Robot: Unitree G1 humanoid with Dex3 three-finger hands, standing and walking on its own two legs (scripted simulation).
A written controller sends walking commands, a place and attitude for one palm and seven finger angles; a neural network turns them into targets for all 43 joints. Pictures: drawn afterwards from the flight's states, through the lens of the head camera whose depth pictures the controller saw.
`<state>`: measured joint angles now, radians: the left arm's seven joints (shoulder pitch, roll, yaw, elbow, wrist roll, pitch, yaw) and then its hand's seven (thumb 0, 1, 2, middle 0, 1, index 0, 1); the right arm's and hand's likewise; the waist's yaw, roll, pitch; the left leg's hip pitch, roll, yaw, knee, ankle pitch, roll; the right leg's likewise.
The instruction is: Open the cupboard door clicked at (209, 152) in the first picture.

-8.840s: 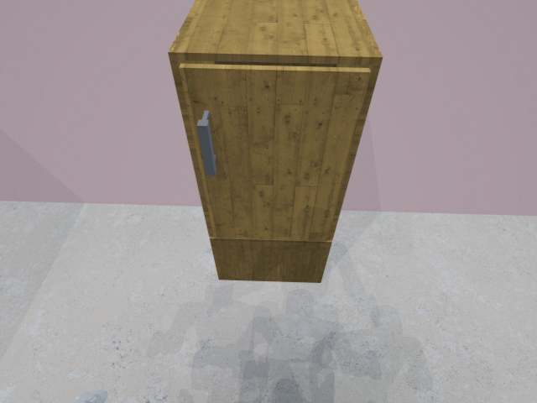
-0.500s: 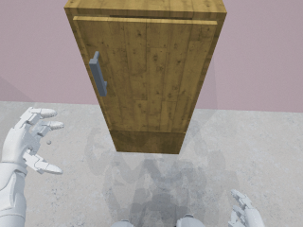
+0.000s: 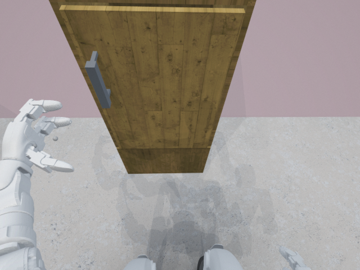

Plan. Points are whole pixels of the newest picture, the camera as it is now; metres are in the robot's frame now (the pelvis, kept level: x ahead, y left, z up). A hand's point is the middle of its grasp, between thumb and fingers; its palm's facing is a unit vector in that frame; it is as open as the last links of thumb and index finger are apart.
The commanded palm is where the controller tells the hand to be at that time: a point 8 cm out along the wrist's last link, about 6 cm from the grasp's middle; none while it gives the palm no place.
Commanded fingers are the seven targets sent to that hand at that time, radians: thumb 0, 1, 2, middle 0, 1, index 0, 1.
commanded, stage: move the hooked fingers beside the handle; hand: left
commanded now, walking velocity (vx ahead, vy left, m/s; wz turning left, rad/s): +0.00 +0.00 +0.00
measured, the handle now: (100, 81) +0.56 +0.22 +0.04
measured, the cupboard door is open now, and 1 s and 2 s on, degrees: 0 0 0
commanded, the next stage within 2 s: slide the fingers in behind the handle in 1.80 s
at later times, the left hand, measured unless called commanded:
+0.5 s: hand (66, 114) +0.44 +0.27 +0.06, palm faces +0.02 -1.00 -0.01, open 14.0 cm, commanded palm +0.42 +0.32 +0.05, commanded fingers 0.00 -0.50 0.30 -0.30 -1.20 -0.30 -1.20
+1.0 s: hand (76, 92) +0.51 +0.26 +0.05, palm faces +0.01 -1.00 -0.02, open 14.0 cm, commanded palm +0.49 +0.31 +0.05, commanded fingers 0.00 -0.50 0.30 -0.30 -1.20 -0.30 -1.20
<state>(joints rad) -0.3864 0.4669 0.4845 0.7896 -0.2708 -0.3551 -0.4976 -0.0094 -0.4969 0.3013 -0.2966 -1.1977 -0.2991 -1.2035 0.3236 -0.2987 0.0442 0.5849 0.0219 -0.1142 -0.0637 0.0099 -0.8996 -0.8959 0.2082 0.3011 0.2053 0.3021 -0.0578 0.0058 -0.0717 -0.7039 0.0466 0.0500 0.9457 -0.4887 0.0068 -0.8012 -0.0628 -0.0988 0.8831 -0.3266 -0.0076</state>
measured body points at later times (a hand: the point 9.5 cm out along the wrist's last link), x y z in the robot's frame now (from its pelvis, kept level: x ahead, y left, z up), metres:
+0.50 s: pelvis +0.00 +0.01 -0.01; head +0.11 +0.03 +0.43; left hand +0.43 +0.32 +0.06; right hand +0.07 -0.26 -0.11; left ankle -0.02 +0.11 -0.69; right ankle +0.06 -0.12 -0.69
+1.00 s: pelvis +0.00 +0.02 -0.02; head +0.15 +0.04 +0.41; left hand +0.50 +0.32 +0.06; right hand +0.00 -0.26 -0.12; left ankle -0.02 +0.11 -0.69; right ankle +0.06 -0.12 -0.69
